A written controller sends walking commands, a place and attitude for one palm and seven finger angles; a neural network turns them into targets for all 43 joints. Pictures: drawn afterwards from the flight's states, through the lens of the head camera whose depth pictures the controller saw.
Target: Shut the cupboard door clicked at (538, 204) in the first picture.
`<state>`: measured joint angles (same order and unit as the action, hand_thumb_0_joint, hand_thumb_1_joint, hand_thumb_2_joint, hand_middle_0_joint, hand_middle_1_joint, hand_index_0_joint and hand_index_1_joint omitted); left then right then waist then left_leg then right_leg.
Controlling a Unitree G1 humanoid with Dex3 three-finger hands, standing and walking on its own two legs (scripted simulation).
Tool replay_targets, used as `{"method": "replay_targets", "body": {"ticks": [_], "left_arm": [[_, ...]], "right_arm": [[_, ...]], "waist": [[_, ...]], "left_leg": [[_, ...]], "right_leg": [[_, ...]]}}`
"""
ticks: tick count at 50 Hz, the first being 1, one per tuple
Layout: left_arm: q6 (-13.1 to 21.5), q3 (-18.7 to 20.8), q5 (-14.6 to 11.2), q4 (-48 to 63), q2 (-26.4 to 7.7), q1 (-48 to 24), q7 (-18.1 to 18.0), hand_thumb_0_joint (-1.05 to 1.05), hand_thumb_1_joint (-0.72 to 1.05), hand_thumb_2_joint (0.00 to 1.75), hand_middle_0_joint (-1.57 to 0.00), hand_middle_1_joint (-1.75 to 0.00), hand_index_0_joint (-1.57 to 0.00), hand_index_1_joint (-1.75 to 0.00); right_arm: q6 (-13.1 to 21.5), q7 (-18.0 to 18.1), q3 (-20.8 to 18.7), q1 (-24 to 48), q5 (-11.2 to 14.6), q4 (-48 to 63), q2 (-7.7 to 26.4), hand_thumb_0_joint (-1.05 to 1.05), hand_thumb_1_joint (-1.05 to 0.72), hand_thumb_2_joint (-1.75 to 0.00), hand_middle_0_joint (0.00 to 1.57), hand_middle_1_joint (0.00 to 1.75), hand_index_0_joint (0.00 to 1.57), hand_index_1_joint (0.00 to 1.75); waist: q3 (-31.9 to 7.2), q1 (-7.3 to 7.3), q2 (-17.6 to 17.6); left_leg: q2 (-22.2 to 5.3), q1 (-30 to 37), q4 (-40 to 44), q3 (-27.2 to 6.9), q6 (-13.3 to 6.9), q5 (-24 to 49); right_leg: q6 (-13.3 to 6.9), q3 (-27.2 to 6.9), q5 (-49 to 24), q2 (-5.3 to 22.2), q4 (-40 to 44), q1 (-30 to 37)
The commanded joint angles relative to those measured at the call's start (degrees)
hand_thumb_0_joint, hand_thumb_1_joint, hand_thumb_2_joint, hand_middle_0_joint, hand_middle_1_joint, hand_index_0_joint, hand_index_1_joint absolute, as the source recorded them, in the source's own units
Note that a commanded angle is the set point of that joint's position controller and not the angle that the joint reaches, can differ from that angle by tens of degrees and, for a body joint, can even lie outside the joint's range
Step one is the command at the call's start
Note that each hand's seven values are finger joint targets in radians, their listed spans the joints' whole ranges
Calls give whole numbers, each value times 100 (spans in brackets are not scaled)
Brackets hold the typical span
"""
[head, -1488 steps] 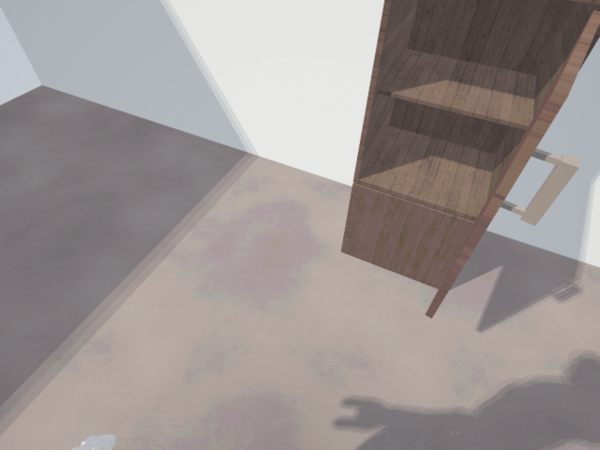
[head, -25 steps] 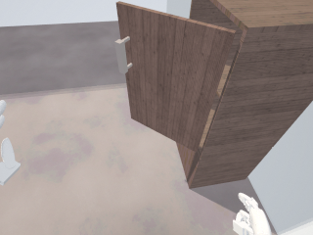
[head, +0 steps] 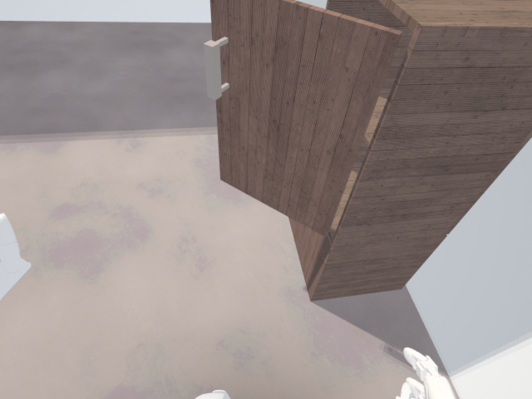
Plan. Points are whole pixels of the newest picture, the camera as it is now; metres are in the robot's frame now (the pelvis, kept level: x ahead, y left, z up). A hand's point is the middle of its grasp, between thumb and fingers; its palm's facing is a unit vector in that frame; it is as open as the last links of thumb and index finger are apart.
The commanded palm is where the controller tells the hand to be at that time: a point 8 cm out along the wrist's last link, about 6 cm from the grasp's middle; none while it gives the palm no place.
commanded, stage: step back with the hand held close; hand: left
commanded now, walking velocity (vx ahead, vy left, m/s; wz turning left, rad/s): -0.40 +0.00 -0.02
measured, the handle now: (219, 68) +0.79 +0.15 +0.10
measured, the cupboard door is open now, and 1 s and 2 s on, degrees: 47 47 47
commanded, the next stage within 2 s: stop stepping back and stand still in 0.34 s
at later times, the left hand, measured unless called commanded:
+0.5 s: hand out of the picture +0.11 +0.25 +0.20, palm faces +0.38 -0.79 -0.48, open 7.4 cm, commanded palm +0.07 +0.29 +0.20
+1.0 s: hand out of the picture +0.05 +0.30 +0.18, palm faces +0.42 -0.81 -0.42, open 7.4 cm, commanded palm +0.01 +0.32 +0.20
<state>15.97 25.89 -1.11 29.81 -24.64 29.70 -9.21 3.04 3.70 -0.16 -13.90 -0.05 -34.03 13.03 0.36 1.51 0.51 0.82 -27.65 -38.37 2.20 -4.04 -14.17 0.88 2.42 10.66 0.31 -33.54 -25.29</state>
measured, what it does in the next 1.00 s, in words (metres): walks backwards: right foot, then left foot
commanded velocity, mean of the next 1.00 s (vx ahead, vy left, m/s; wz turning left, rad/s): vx -0.09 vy -0.03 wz -0.01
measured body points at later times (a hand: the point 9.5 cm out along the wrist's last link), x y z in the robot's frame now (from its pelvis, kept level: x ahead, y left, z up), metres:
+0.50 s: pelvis -0.08 -0.01 +0.01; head -0.11 +0.02 +0.46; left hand +0.08 +0.29 +0.23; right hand +0.09 -0.25 -0.05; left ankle +0.01 +0.08 -0.70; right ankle -0.12 -0.13 -0.72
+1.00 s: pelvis -0.14 +0.03 +0.01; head -0.18 +0.05 +0.46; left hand +0.02 +0.34 +0.20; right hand -0.01 -0.20 -0.07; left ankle -0.04 +0.10 -0.71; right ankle -0.21 -0.08 -0.72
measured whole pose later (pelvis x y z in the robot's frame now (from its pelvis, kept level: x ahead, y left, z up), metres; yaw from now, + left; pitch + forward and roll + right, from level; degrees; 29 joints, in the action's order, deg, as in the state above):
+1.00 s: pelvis -0.14 +0.03 +0.01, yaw -2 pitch +0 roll -3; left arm 7.6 23.0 -3.6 27.0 -24.6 33.3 -8.9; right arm 3.3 4.0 1.8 -15.5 -0.8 -37.7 10.6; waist -5.3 0.4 -1.0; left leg 0.2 -25.6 -34.4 2.0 0.1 -14.4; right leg -2.6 0.6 19.2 -4.4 -25.5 -6.1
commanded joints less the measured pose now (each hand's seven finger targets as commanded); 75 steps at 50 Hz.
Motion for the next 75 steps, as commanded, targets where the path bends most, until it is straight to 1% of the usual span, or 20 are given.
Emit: {"method": "replay_targets", "body": {"ticks": [1, 6, 11, 13, 17, 20, 22, 28, 31, 38, 43, 47, 52, 55, 57, 61, 66, 67, 72, 75], "left_arm": [[432, 1060, -15, 1214, -1125, -95, -92, 0, 90, 90, -20, -30, -20, -30], [490, 779, -146, 990, -887, 34, 81, 0, 90, 90, -20, -30, -20, -30], [558, 481, -236, 1377, -987, -472, 78, 0, 90, 90, -20, -30, -20, -30], [450, 488, -269, 1478, -1016, -348, 75, 0, 90, 90, -20, -30, -20, -30], [272, 1066, -395, 1294, -1535, 337, 104, 0, 90, 90, -20, -30, -20, -30], [203, 961, -338, 912, -1560, 294, 50, 0, 90, 90, -20, -30, -20, -30], [114, 873, -237, 757, -1509, -40, 26, 0, 90, 90, -20, -30, -20, -30], [10, 258, -179, 555, -1106, -671, -68, 0, 90, 90, -20, -30, -20, -30], [57, 326, -149, 1069, -947, -627, -55, 0, 90, 90, -20, -30, -20, -30], [-154, 443, -192, 1393, -966, 294, -68, 0, 90, 90, -20, -30, -20, -30], [-361, 533, -328, 660, -941, 194, -67, 0, 90, 90, -20, -30, -20, -30], [-555, 499, -289, 706, -1060, -131, -89, 0, 90, 90, -20, -30, -20, -30], [-375, 198, -87, 820, -1073, -1528, -169, 0, 90, 90, -20, -30, -20, -30], [-230, 326, -128, 916, -969, -1121, -127, 0, 90, 90, -20, -30, -20, -30], [-137, 617, -159, 1111, -1219, -1011, -108, 0, 90, 90, -20, -30, -20, -30], [-195, 470, -187, 1014, -855, 35, -64, 0, 90, 90, -20, -30, -20, -30], [-375, 579, -243, 613, -908, 318, -80, 0, 90, 90, -20, -30, -20, -30], [-939, -2158, 74, -3315, 387, -495, 667, 0, 90, 90, -20, -30, -20, -30], [-1655, -2113, 259, -4525, 309, -1090, 886, 0, 90, 90, -20, -30, -20, -30], [-1767, -2186, 190, -5566, 248, -1149, 863, 0, 90, 90, -20, -30, -20, -30]], "right_arm": [[443, 156, -381, 666, -4, 949, 830, 0, -90, -90, 20, 30, 20, 30], [654, 80, -360, 629, -86, 698, 728, 0, -90, -90, 20, 30, 20, 30], [713, 46, -346, 644, -87, 306, 661, 0, -90, -90, 20, 30, 20, 30], [661, 34, -379, 695, -21, 362, 585, 0, -90, -90, 20, 30, 20, 30], [395, 60, -313, 1024, 63, 757, 489, 0, -90, -90, 20, 30, 20, 30], [256, 120, -256, 1138, 14, 759, 440, 0, -90, -90, 20, 30, 20, 30], [151, 146, -222, 1046, -117, 631, 422, 0, -90, -90, 20, 30, 20, 30], [327, 287, -236, 686, 122, 756, 783, 0, -90, -90, 20, 30, 20, 30], [518, 268, -175, 656, 30, 791, 764, 0, -90, -90, 20, 30, 20, 30], [729, 137, -119, 458, -81, 688, 533, 0, -90, -90, 20, 30, 20, 30], [512, 102, -134, 498, -101, 549, 524, 0, -90, -90, 20, 30, 20, 30], [271, 140, -184, 677, -80, 561, 561, 0, -90, -90, 20, 30, 20, 30], [408, 207, -132, 711, 29, 469, 618, 0, -90, -90, 20, 30, 20, 30], [502, 199, -56, 677, -37, 554, 629, 0, -90, -90, 20, 30, 20, 30], [605, 178, -80, 647, -127, 583, 532, 0, -90, -90, 20, 30, 20, 30], [563, 82, -148, 545, -80, 711, 536, 0, -90, -90, 20, 30, 20, 30], [375, 76, -178, 500, -41, 769, 533, 0, -90, -90, 20, 30, 20, 30], [917, -412, -263, 881, 157, -330, 1138, 0, -90, -90, 20, 30, 20, 30], [15, -314, -199, 324, -75, -565, 1290, 0, -90, -90, 20, 30, 20, 30], [-132, -291, -136, 457, -142, -784, 1410, 0, -90, -90, 20, 30, 20, 30]], "waist": [[-802, -177, -1382], [-393, -163, -1087], [-1950, -170, -996], [-2382, -138, -765], [-1765, -119, 1], [-430, -92, 411], [5, -46, 357], [-133, -147, -478], [-451, -120, -1513], [-1010, -94, -1343], [-1002, -46, -316], [-163, -38, 430], [425, 49, -225], [327, -5, -1966], [72, -155, -1382], [-615, -142, -1071], [-560, -60, -22], [-119, 143, -13], [-236, -23, 701], [-45, -146, 105]], "left_leg": [[-1664, -2079, 2773, -2059, -414, -2571], [-1553, -856, 2548, -1880, -289, -1623], [-1262, 2487, 1401, -1013, 61, 3142], [-1100, 2914, 1196, -666, 98, 3435], [-700, 2094, 978, -278, 264, 1156], [-56, 1588, -752, -201, 601, -458], [-88, 899, -1422, -551, 594, -683], [-673, 1347, 1651, -847, 222, 469], [-1435, 95, 3561, -2428, 15, -2907], [-742, 1019, 2926, -1183, 603, -1477], [-487, 1569, 1910, -607, 664, -656], [-253, 1456, -149, -253, 504, -436], [-451, 1518, 591, -320, 332, -297], [-1416, 985, 3191, -2531, 254, -3068], [-1608, 707, 3675, -2810, 524, -2982], [-1100, 686, 3054, -1126, 579, -1891], [-560, 1069, 1688, -554, 486, -824], [-908, 1253, 450, -618, 331, 989], [-1169, 1160, 945, -1398, -35, 1160], [-1403, 508, 2378, -2122, -148, -983]], "right_leg": [[24, -299, 113, -458, -1432, 2686], [-89, -356, 978, -508, -428, 1725], [20, -547, -550, -235, 804, 899], [200, -478, -1086, -217, 722, 928], [162, -739, -830, 285, 1152, 547], [-614, -1828, 1078, 1392, 2323, -1175], [-1020, -1938, -97, 1664, 2124, -1111], [-131, -679, 427, 62, 1258, 395], [-25, -438, 1082, -464, -162, 1632], [-216, -94, 954, -474, 1112, 1972], [-473, -399, 1482, 55, 1801, 1303], [-1142, -1702, 2972, 1073, 2377, -283], [-794, -995, 2092, 776, 1433, -208], [-222, -170, 1889, -392, -460, 346], [-233, -310, 1684, -373, -728, 848], [-267, -38, 1234, -374, 717, 2006], [-526, -842, 1527, 248, 1716, 1233], [-523, -449, 57, 713, 1050, 237], [-515, -498, 961, 266, 300, 229], [-373, -436, 1408, 107, -220, 870]]}}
